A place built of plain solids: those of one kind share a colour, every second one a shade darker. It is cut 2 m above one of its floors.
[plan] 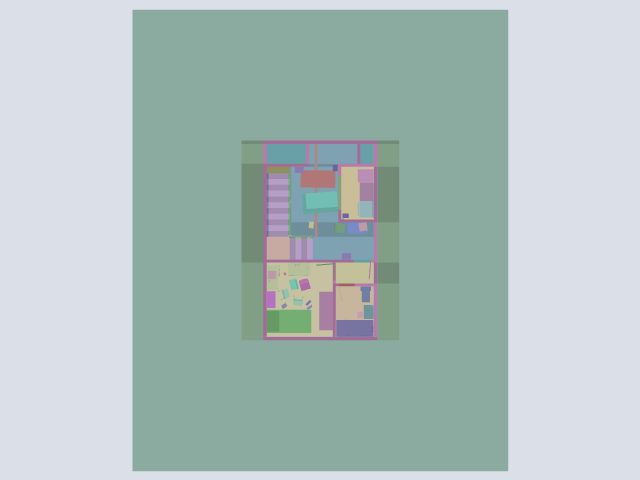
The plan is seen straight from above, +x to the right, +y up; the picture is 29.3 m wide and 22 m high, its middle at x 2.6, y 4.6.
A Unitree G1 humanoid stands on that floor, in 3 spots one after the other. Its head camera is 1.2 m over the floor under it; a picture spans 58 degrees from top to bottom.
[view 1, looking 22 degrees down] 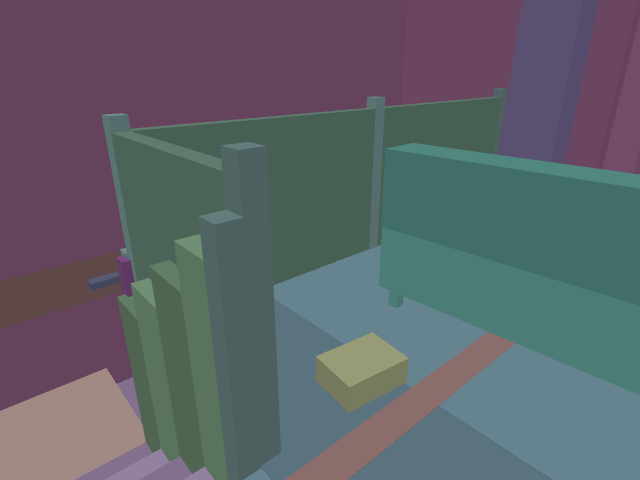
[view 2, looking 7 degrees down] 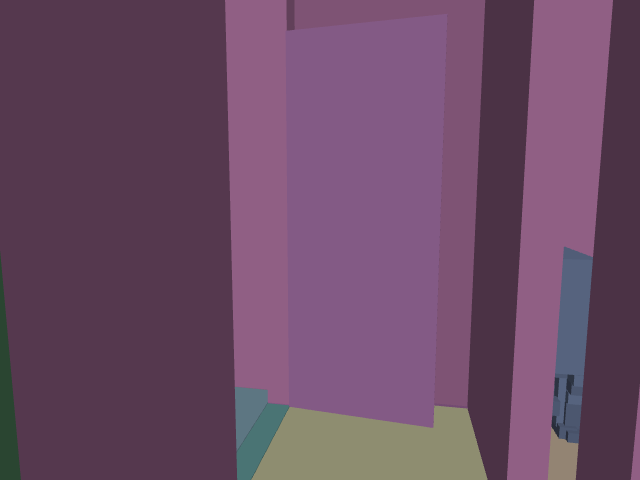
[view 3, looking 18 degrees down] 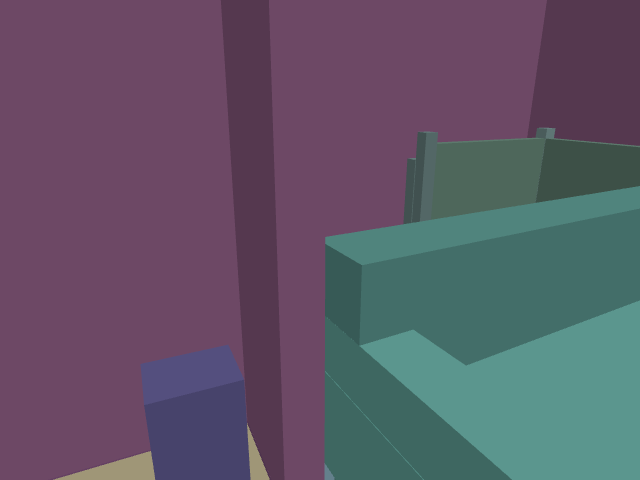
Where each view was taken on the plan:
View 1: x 3.17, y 4.22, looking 139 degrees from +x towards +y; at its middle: stair_guard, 2.69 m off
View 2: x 2.73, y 2.98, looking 11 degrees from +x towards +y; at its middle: leaf_inner_door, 2.21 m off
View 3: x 3.88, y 6.92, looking -114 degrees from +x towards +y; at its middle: wall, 1.08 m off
